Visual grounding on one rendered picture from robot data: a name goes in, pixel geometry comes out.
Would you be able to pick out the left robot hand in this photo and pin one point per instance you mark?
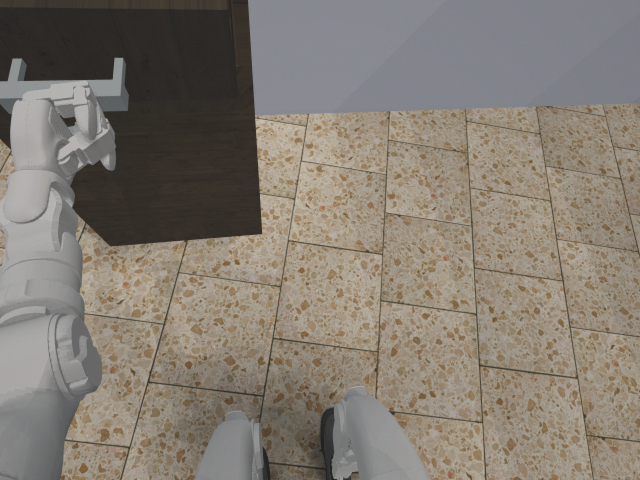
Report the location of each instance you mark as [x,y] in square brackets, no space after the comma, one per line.
[38,134]

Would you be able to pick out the robot left upper arm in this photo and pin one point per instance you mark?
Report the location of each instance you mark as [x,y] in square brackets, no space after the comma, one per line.
[47,366]

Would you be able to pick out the robot right foot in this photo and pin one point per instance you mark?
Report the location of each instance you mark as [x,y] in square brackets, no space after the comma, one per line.
[327,447]

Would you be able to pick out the cabinet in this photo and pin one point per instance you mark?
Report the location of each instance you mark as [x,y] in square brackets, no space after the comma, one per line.
[185,169]

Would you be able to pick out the drawer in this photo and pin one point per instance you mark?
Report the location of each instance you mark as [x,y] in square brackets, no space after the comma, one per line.
[173,49]

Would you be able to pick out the left robot forearm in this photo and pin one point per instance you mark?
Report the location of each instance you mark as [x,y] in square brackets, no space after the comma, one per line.
[41,273]

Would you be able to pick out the right robot thigh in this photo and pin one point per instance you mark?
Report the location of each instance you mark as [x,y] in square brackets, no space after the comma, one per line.
[381,448]

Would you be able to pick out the handle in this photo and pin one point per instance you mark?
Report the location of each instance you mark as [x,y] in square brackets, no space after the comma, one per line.
[111,94]

